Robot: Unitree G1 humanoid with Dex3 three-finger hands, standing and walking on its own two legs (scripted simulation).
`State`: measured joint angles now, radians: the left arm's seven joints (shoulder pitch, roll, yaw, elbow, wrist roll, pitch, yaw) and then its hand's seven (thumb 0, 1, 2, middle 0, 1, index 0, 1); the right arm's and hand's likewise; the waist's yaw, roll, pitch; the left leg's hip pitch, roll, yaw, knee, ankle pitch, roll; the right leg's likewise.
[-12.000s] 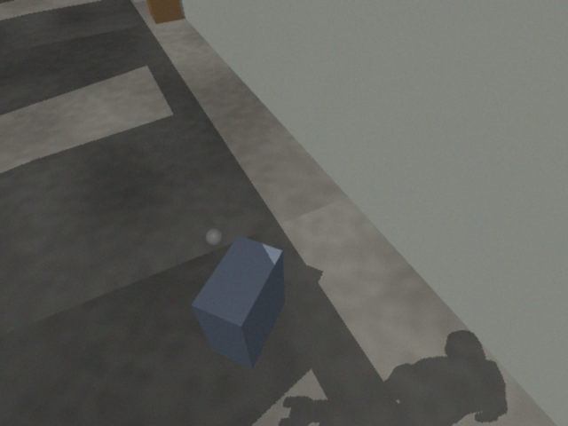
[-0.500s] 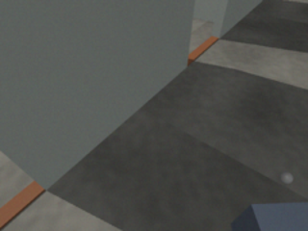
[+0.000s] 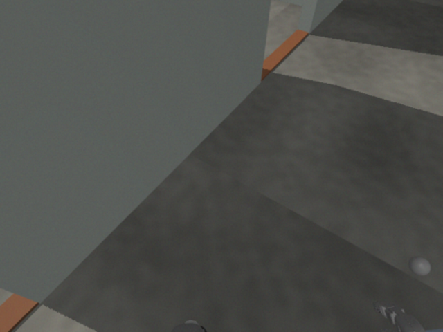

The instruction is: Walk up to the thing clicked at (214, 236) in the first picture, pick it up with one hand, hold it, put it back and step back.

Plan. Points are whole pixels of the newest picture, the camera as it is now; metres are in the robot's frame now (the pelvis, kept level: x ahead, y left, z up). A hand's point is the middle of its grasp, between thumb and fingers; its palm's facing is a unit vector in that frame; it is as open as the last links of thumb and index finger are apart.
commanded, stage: walk up
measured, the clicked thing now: (419, 265) +0.47 -0.81 -0.72
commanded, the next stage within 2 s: none
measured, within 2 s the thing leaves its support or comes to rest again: neither
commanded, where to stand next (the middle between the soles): +0.28 +0.03 m, yaw -28 degrees
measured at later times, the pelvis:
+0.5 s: pelvis +0.18 +0.02 -0.01, yaw -14 degrees
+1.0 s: pelvis +0.21 +0.09 +0.00, yaw -24 degrees
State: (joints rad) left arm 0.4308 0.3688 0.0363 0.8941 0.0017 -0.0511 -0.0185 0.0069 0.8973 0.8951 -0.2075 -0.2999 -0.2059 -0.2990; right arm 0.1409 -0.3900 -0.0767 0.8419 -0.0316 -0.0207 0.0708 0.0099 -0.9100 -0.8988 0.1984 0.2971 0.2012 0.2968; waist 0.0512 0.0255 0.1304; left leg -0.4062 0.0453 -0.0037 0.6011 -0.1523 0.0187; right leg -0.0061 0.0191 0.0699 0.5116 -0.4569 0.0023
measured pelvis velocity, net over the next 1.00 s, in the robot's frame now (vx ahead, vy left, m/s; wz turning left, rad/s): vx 0.21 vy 0.09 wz -0.43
